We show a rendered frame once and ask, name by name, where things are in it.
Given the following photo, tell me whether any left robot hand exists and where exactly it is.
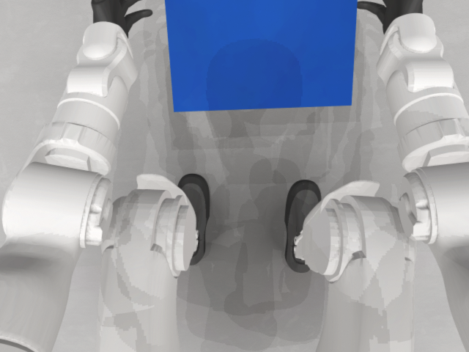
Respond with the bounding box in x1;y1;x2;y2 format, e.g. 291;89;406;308
91;0;152;37

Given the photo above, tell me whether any left robot thigh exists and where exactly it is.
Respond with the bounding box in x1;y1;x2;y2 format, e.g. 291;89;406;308
95;189;194;352

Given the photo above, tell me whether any right robot hand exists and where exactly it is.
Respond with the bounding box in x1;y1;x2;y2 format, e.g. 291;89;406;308
357;0;423;34

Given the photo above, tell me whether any robot right upper arm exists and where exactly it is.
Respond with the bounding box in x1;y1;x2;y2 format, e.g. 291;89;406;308
398;162;469;352

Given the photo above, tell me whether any left robot forearm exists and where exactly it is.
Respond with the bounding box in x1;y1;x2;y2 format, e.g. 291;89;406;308
1;21;138;235

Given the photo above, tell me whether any robot left upper arm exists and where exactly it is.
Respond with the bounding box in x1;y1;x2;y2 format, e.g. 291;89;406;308
0;162;113;352

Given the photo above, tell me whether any carton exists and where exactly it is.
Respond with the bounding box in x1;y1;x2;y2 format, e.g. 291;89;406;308
165;0;358;112

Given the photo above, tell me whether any right robot forearm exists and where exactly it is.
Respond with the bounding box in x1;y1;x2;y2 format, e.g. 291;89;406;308
376;13;469;172

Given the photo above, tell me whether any left robot shin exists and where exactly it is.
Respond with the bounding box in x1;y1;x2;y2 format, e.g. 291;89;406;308
101;174;199;258

